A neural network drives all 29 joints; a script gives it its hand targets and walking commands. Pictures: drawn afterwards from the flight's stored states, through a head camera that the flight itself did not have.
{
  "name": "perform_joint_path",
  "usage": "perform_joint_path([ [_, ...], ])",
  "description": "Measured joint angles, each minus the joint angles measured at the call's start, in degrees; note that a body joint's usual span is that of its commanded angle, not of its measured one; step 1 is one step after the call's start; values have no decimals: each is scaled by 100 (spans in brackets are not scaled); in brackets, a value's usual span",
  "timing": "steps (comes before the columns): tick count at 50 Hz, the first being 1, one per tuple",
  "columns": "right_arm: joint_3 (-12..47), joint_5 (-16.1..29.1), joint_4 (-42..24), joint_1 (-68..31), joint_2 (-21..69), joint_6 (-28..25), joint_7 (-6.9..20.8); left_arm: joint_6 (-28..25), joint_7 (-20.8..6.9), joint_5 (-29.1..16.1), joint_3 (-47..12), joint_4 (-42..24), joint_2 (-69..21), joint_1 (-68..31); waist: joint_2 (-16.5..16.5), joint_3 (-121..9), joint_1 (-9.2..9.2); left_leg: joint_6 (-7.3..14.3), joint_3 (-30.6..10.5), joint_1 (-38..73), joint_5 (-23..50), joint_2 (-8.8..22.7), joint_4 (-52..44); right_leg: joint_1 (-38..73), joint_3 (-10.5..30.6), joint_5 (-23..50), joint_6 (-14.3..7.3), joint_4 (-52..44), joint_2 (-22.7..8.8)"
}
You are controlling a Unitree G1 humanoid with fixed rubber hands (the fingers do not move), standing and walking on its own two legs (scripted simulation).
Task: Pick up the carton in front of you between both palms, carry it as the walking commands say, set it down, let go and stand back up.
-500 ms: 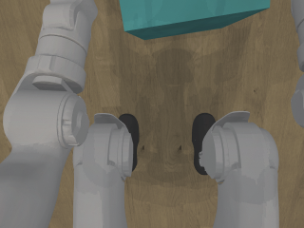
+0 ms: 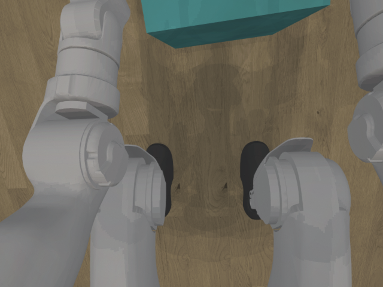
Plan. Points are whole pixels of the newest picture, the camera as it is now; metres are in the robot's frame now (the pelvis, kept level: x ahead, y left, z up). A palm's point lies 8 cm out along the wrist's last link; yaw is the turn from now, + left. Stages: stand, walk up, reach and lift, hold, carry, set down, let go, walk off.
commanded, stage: reach and lift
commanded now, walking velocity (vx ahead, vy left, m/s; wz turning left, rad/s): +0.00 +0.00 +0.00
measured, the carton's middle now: out of the picture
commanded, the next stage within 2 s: none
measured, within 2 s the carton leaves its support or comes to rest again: leaves its support in 0.14 s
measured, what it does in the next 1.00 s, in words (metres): rises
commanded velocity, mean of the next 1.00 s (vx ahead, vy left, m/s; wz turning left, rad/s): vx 0.00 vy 0.00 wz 0.00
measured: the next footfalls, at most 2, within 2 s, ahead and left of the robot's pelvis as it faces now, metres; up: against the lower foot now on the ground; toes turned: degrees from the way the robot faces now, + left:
none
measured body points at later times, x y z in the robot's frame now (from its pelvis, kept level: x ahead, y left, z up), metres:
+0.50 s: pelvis -0.01 +0.02 +0.08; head +0.28 -0.03 +0.42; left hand +0.54 +0.09 +0.00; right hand +0.52 -0.21 +0.00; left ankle +0.12 +0.14 -0.33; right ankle +0.10 -0.12 -0.33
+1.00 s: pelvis +0.02 +0.01 +0.19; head +0.24 -0.03 +0.57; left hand +0.50 +0.11 +0.14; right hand +0.48 -0.19 +0.14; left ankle +0.11 +0.14 -0.33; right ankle +0.10 -0.12 -0.33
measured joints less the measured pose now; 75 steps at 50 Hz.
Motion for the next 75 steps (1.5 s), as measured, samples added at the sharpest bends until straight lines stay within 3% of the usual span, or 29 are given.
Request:
perform_joint_path([
  [5,65,111,-571,394,181,222,-112,150,202,-194,-128,-237,52,201,30,-200,-41,-24,-53,-91,-53,-18,43,-74,-51,-58,-24,25,-15],
  [7,146,167,-862,641,268,343,-292,248,394,-315,-247,-417,17,358,42,-379,-23,-27,-68,-133,-62,-17,18,-119,-53,-54,-14,-15,9],
  [9,189,195,-1196,919,408,487,-718,347,539,-397,-315,-683,-89,577,55,-588,12,-36,-87,-134,-48,-47,-38,-128,-26,-28,17,-90,62],
  [10,134,192,-1362,1049,462,554,-740,394,582,-395,-284,-846,-151,706,56,-666,21,-45,-99,-92,-31,-75,-79,-93,-1,-7,40,-141,95],
  [16,-448,-255,-1886,1801,932,863,-576,659,444,-29,101,-1539,-590,1629,54,-1780,10,-144,-163,38,6,-179,-596,-23,136,199,210,-702,255],
  [23,-1502,-1319,-1536,2119,1381,1023,-181,870,74,1284,1138,-1288,-1165,1841,-38,-2863,37,57,-110,327,358,-20,-1483,284,199,606,285,-1683,354],
  [27,-1802,-1708,-1534,2182,1529,1077,-48,981,-36,1665,1392,-1403,-1317,1931,-115,-3077,84,92,-89,530,557,11,-1967,483,234,816,282,-2167,365],
  [33,-1953,-1914,-1914,2340,1793,1145,-20,1142,-139,1603,1313,-1829,-1322,2149,-112,-3192,89,63,-139,750,755,-31,-2459,735,205,962,257,-2648,295],
  [44,-1717,-1654,-2919,3444,2159,1453,-68,1357,-149,1322,857,-2508,-1522,3117,-43,-3654,87,113,-193,1596,669,7,-3175,1610,160,863,242,-3389,247],
  [60,-1710,-1816,-2987,4997,2757,1199,-172,1079,-346,1433,672,-2294,-1733,4567,-125,-4154,113,200,-214,3916,767,108,-4828,3925,167,946,173,-5024,207],
  [75,-1510,-1773,-3524,6348,3114,1166,-162,1069,-485,1549,336,-2657,-1976,5768,-157,-3875,91,294,-249,6440,1176,194,-6683,6483,173,1360,152,-6926,159],
])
